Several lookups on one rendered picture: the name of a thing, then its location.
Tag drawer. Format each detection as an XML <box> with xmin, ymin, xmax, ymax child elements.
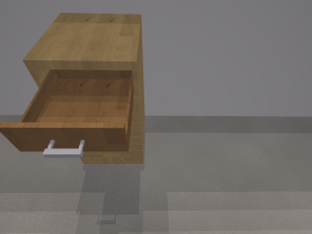
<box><xmin>0</xmin><ymin>69</ymin><xmax>135</xmax><ymax>152</ymax></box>

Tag handle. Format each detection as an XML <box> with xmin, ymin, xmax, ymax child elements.
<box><xmin>43</xmin><ymin>139</ymin><xmax>85</xmax><ymax>158</ymax></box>

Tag cabinet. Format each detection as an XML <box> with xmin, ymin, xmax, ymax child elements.
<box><xmin>22</xmin><ymin>13</ymin><xmax>145</xmax><ymax>164</ymax></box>

